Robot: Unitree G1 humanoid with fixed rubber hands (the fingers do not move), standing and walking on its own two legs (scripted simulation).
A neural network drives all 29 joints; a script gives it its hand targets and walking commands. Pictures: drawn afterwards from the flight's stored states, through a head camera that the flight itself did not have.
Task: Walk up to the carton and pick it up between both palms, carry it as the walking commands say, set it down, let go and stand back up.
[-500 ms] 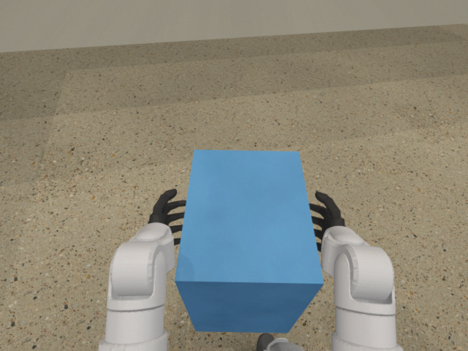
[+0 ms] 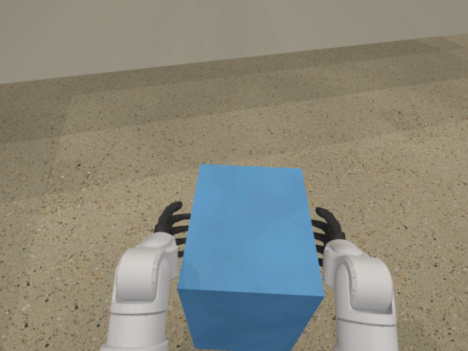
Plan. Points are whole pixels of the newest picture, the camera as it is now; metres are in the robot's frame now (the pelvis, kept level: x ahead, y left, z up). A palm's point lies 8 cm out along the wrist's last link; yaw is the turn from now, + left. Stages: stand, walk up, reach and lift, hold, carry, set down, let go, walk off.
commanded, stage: carry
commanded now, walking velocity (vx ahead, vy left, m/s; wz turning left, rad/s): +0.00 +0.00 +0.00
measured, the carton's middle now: (246, 262) +0.29 -0.01 +0.00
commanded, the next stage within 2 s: none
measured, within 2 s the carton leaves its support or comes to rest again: neither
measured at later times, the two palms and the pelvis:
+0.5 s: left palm (153, 275) +0.23 +0.14 +0.06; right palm (328, 272) +0.24 -0.13 +0.07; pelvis -0.04 +0.00 +0.00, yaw +0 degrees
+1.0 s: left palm (136, 299) +0.21 +0.16 +0.03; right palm (309, 290) +0.22 -0.10 +0.04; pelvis -0.07 +0.02 -0.01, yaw +2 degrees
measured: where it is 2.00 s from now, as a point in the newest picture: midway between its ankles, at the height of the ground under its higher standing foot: outside the picture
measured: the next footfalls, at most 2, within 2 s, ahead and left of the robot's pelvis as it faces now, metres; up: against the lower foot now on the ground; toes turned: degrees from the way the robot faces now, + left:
left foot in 1.22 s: +0.01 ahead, +0.12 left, +0.00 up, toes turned -11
right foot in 1.44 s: -0.10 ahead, -0.05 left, +0.00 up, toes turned -3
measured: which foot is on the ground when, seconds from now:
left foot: down 0.00-1.00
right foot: down 0.00-1.00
